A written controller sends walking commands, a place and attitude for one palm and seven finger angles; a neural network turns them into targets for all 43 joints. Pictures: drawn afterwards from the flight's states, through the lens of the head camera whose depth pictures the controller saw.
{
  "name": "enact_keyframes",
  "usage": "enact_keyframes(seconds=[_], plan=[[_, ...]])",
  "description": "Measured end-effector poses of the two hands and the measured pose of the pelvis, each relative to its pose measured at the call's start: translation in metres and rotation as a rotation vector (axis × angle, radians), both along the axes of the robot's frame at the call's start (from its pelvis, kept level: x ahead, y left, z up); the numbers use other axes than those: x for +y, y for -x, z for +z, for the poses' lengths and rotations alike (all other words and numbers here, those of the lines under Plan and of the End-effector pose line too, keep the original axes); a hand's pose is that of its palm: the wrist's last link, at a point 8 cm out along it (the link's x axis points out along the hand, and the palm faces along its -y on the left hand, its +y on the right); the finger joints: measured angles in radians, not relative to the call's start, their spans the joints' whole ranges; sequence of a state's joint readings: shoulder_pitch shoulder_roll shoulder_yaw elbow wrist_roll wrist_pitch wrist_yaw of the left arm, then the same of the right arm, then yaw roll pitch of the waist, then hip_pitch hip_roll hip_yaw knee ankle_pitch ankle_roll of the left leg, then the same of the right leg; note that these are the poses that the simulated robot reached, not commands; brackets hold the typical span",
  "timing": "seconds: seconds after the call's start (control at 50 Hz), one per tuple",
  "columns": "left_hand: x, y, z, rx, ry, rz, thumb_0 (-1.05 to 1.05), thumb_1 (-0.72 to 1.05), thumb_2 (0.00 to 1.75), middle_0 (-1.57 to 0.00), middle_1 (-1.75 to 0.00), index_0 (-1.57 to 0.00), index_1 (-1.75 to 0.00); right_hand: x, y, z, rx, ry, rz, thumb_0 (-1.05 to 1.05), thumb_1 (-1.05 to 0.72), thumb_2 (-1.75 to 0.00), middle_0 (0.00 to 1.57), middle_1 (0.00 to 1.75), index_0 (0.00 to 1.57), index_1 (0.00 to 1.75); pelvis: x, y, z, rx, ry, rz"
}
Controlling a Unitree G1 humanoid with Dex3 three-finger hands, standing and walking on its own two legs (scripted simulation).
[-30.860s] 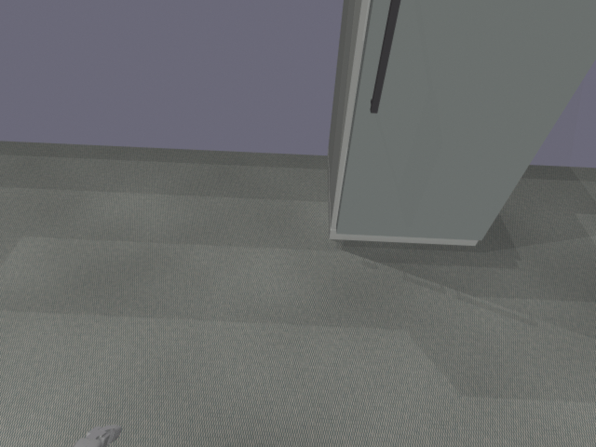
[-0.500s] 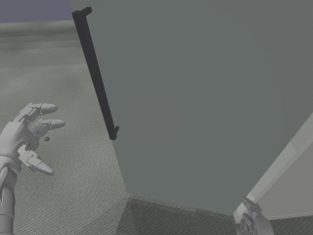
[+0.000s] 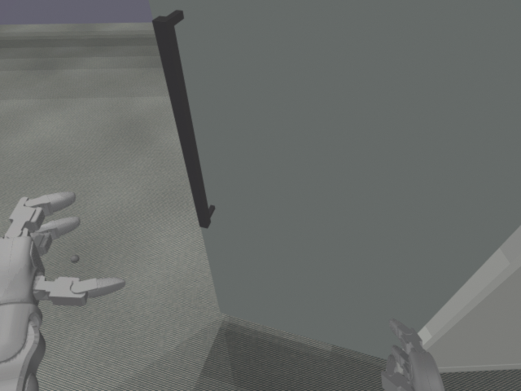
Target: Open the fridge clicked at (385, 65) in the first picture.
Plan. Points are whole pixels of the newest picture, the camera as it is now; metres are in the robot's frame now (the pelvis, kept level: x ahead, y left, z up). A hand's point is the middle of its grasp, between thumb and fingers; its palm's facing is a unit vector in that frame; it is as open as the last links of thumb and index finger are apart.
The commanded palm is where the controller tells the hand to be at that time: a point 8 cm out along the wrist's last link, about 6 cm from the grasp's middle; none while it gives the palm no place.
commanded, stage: draw the hand back to the body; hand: left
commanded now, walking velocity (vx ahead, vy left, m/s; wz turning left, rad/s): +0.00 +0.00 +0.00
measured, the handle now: (194, 143) +0.48 +0.18 +0.14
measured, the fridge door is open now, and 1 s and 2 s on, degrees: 72 72 72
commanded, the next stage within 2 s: step back with the hand held close in 0.84 s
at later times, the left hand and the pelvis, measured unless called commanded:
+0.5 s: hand (52, 258) +0.21 +0.28 +0.16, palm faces +0.46 -0.80 -0.37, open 8.4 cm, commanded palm +0.16 +0.31 +0.18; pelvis +0.02 +0.01 +0.00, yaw -1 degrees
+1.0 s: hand (49, 262) +0.20 +0.27 +0.17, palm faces +0.49 -0.79 -0.36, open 7.4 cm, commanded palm +0.15 +0.30 +0.18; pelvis +0.01 +0.00 +0.01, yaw +0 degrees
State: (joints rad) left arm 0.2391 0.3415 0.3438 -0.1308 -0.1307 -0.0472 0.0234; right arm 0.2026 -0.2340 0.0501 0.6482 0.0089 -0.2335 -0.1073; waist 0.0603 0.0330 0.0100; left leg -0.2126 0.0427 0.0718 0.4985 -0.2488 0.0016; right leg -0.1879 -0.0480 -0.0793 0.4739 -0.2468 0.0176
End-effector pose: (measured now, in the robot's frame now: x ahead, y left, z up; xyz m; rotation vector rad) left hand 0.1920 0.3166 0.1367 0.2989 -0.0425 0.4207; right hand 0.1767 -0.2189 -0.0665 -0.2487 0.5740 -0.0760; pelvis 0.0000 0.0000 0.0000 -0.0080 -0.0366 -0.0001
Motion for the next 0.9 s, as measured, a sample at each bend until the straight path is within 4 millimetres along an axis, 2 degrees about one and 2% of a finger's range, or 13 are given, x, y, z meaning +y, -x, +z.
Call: enact_keyframes(seconds=[0.1,0.24,0.4,0.56,0.78,0.9], plan=[[0.004,0.008,0.007,-0.018,-0.047,0.051,-0.01,-0.06,0.43,-0.23,-0.86,-0.24,-0.87,0.005,0.001,-0.006,0.055,0.006,-0.003,0.02,-0.90,-0.90,0.20,0.30,0.20,0.30,0.004,-0.007,0.002,-0.016,-0.002,-0.001],[0.006,0.007,0.026,-0.065,-0.106,0.064,-0.01,0.19,0.55,-0.23,-0.72,-0.23,-0.72,0.010,-0.006,-0.007,0.067,-0.006,-0.008,0.02,-0.90,-0.90,0.20,0.30,0.20,0.30,0.010,-0.016,0.004,-0.034,-0.004,-0.007],[0.002,0.012,0.026,-0.038,-0.120,0.036,0.00,0.48,0.69,-0.22,-0.55,-0.22,-0.55,0.009,-0.015,-0.001,0.062,-0.006,-0.014,0.02,-0.90,-0.90,0.20,0.30,0.20,0.30,0.011,-0.022,0.005,-0.040,-0.004,-0.014],[0.000,0.027,0.040,-0.072,-0.158,0.053,0.00,0.74,0.82,-0.21,-0.39,-0.21,-0.39,0.010,-0.021,0.001,0.052,-0.005,0.001,0.02,-0.90,-0.90,0.20,0.30,0.20,0.30,0.009,-0.022,0.005,-0.047,-0.002,-0.007],[-0.004,0.032,0.029,-0.040,-0.121,0.074,0.01,0.88,0.89,-0.20,-0.31,-0.21,-0.31,0.008,-0.013,-0.002,0.077,-0.008,0.005,0.02,-0.90,-0.90,0.20,0.30,0.20,0.30,0.003,-0.015,0.006,-0.054,-0.003,-0.004],[-0.010,0.035,0.036,-0.069,-0.136,0.059,0.01,0.89,0.89,-0.21,-0.31,-0.21,-0.31,0.002,-0.007,-0.003,0.072,-0.004,-0.006,0.02,-0.90,-0.90,0.20,0.30,0.20,0.30,0.001,-0.013,0.006,-0.065,-0.002,-0.004]])
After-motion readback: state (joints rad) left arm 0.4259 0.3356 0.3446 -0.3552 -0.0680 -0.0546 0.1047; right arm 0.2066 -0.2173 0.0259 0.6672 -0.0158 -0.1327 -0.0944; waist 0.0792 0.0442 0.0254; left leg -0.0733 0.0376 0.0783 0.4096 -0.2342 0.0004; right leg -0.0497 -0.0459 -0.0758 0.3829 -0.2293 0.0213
